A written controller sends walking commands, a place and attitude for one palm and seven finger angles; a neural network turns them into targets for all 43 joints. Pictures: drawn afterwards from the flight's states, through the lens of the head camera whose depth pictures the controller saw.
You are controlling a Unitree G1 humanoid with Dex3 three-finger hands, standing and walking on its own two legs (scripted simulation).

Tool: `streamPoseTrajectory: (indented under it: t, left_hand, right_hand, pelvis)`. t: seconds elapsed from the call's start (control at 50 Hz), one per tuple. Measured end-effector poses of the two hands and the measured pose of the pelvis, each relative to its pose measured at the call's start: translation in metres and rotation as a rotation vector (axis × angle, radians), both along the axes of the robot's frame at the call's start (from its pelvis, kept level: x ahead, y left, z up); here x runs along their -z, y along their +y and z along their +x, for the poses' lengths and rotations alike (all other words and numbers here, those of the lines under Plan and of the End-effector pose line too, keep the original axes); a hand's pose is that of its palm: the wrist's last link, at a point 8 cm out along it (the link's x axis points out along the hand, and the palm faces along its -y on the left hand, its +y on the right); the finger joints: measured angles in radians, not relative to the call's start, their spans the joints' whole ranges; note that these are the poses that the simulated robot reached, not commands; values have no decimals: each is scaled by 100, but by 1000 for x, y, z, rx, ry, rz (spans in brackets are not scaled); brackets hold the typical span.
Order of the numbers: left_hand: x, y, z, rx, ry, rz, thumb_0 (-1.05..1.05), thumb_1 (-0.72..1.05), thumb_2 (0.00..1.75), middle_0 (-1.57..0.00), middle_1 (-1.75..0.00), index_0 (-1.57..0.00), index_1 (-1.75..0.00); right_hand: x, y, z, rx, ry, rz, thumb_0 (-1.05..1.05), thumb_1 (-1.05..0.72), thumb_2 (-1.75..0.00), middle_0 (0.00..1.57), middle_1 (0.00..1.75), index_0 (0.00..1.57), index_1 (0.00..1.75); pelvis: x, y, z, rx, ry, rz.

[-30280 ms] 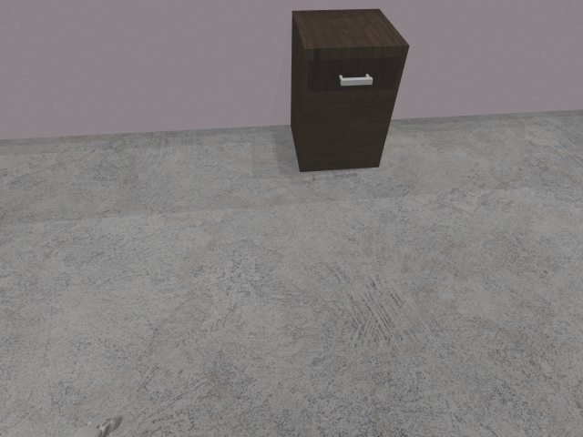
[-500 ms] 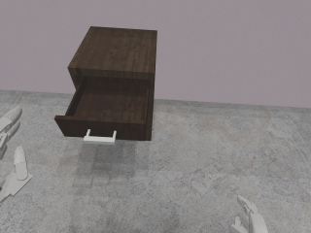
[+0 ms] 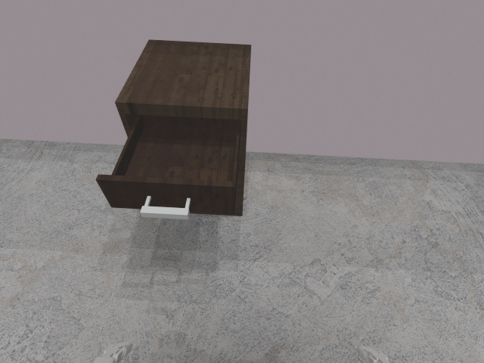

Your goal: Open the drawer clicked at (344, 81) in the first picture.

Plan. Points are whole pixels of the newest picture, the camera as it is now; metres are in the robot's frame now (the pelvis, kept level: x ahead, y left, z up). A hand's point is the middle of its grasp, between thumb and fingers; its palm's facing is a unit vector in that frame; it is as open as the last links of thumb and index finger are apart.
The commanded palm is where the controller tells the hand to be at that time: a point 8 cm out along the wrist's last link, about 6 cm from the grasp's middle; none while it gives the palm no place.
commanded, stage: let the arm hang, fingers relaxed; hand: left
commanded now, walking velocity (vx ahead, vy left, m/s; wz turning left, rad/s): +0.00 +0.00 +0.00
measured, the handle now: (166, 206) +0.55 +0.23 -0.24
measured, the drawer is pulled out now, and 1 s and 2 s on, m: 0.29 0.29 0.29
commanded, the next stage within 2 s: look to check the result in 0.86 s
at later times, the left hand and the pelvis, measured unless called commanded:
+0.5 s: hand out of the picture -0.03 +0.18 -0.16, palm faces +0.01 -0.97 -0.23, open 7.3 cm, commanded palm none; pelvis -0.01 +0.00 +0.01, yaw +0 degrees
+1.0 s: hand out of the picture -0.02 +0.14 -0.17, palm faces +0.03 -0.99 -0.17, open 7.3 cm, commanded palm none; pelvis +0.00 -0.02 +0.01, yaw +0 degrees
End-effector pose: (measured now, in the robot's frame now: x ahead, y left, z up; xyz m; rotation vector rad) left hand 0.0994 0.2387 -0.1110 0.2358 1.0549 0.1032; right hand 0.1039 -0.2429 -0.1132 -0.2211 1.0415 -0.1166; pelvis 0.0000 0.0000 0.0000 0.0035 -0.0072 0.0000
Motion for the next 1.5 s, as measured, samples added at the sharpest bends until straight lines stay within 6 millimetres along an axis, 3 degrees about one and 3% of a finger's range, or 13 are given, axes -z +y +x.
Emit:
streamPoseTrajectory:
  t: [0.04,0.18,0.26,0.34,0.44,0.58,0.68,1.16,1.5]
  left_hand:
    - [20,-20,-31,-10,121,-67,1,91,90,-20,-30,-20,-30]
    - [31,-10,-103,-109,317,-54,-1,98,89,-21,-30,-21,-30]
    - [25,-3,-131,-129,401,-27,0,95,89,-21,-30,-21,-30]
    - [19,-1,-144,-140,443,-4,0,93,90,-20,-30,-21,-30]
    - [17,-7,-143,-142,438,0,0,92,90,-20,-30,-20,-30]
    - [22,-27,-123,-126,386,-36,0,91,90,-20,-30,-20,-30]
    - [26,-40,-111,-113,363,-61,1,92,90,-20,-30,-20,-30]
    - [26,-53,-122,-140,408,-73,0,91,90,-20,-30,-20,-30]
    - [28,-61,-110,-136,390,-83,0,91,90,-20,-30,-20,-30]
  right_hand:
    - [0,-4,-25,20,80,-22,1,-91,-90,20,30,20,30]
    - [6,-5,-100,63,327,-34,1,-91,-90,20,30,20,30]
    - [14,6,-125,91,388,3,1,-91,-90,20,30,20,30]
    - [22,20,-138,107,412,51,1,-91,-90,20,30,20,30]
    - [29,38,-143,116,418,105,1,-91,-90,20,30,20,30]
    - [31,47,-142,131,405,135,1,-91,-90,20,30,20,30]
    - [29,44,-141,145,398,127,1,-91,-90,20,30,20,30]
    - [27,30,-143,158,433,110,1,-91,-90,20,30,20,30]
    - [26,27,-134,161,428,108,1,-91,-90,20,30,20,30]
  pelvis:
    - [-2,-1,-1,1,-9,-3]
    - [-7,-5,-6,-11,-19,-16]
    - [-8,-3,-6,-8,-22,-16]
    - [-9,-2,-6,-3,-25,-12]
    - [-9,-2,-7,2,-28,-7]
    - [-9,-5,-5,8,-30,-3]
    - [-9,-8,-3,11,-31,-2]
    - [-10,-19,3,9,-28,-3]
    - [-10,-24,8,7,-28,-4]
